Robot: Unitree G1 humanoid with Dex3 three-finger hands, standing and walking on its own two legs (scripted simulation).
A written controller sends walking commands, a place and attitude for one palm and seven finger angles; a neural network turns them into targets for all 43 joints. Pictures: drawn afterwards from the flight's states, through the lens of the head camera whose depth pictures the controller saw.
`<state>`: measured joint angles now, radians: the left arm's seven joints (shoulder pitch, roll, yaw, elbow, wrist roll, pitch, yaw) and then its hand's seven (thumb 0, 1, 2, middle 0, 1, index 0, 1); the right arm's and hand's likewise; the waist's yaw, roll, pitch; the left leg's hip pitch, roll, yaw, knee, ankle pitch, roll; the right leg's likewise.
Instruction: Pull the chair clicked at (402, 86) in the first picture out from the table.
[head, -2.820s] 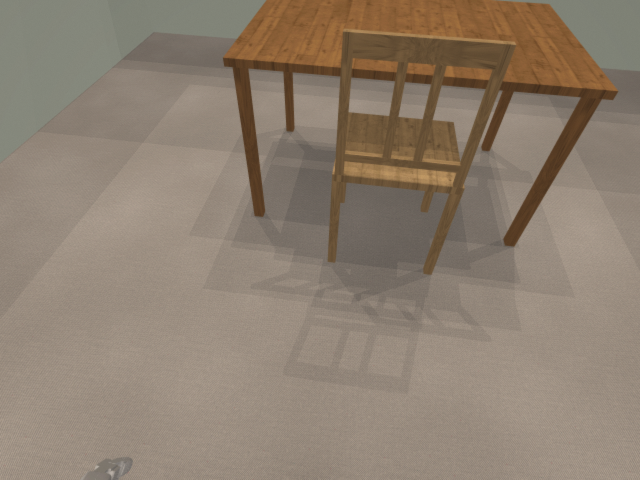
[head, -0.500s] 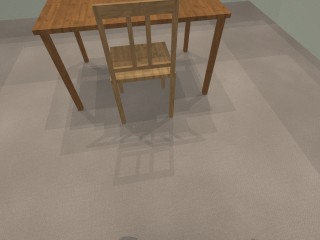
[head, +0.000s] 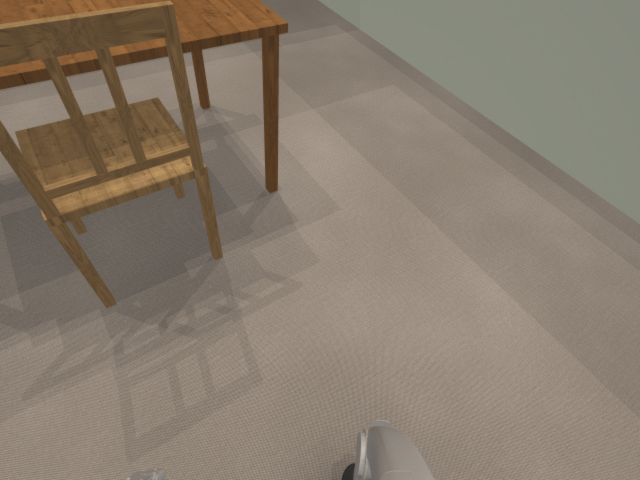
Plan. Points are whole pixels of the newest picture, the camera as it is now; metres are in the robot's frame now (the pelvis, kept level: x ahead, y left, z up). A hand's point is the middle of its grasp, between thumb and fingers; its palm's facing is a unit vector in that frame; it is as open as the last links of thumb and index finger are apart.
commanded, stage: walk to a spot facing it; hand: left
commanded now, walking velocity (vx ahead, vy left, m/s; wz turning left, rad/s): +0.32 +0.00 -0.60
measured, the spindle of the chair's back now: (78, 121) +0.80 +0.55 -0.08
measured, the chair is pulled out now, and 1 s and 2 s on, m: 0.00 0.00 0.00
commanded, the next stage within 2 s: turn to face it in 0.98 s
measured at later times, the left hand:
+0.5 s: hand (213, 370) +0.30 +0.17 -0.16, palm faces -0.16 -0.96 -0.23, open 7.3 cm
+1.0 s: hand (269, 255) +0.54 +0.10 -0.17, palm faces -0.47 -0.87 -0.18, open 7.4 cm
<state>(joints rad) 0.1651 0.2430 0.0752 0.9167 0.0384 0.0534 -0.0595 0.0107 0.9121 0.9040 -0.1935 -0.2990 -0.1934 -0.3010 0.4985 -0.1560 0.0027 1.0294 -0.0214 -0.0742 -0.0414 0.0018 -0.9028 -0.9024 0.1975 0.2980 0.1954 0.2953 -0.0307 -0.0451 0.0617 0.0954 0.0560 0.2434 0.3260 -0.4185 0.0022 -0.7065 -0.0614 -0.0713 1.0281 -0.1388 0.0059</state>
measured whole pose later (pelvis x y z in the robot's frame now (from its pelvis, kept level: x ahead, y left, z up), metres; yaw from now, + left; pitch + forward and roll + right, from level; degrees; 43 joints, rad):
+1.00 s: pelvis +0.38 -0.03 +0.00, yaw -31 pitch -1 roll +0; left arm 0.20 0.20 0.09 0.94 0.03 0.06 -0.03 0.01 0.91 0.90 -0.20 -0.30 -0.20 -0.30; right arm 0.31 -0.20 -0.05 0.99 -0.03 -0.02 -0.03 -0.01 -0.92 -0.90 0.20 0.30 0.20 0.30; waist -0.01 -0.02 0.09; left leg -0.08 0.14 0.36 0.50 -0.38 -0.02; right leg -0.54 -0.08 -0.11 0.87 -0.25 0.04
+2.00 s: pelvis +0.41 -0.06 +0.01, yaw -11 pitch +1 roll -2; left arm 0.15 0.23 0.08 0.93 0.01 0.06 0.02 0.01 0.91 0.90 -0.20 -0.30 -0.20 -0.30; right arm 0.24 -0.21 -0.07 0.95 -0.02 0.03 -0.01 0.00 -0.90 -0.90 0.20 0.30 0.20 0.30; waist -0.04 0.01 0.04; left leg -0.31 -0.04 -0.05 0.47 -0.18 0.05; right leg -0.39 -0.05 0.00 0.85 -0.41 0.09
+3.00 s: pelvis +0.41 -0.07 +0.00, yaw +23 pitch +0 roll +1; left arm 0.12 0.22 0.04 0.85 0.01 0.03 0.02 0.01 0.91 0.90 -0.20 -0.30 -0.20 -0.30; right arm 0.23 -0.23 -0.06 0.92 -0.02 0.04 0.00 0.00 -0.90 -0.90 0.20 0.30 0.20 0.30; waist -0.04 0.03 0.07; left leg -0.27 -0.07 -0.10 0.55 -0.28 0.01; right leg -0.30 -0.03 -0.03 0.63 -0.32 0.07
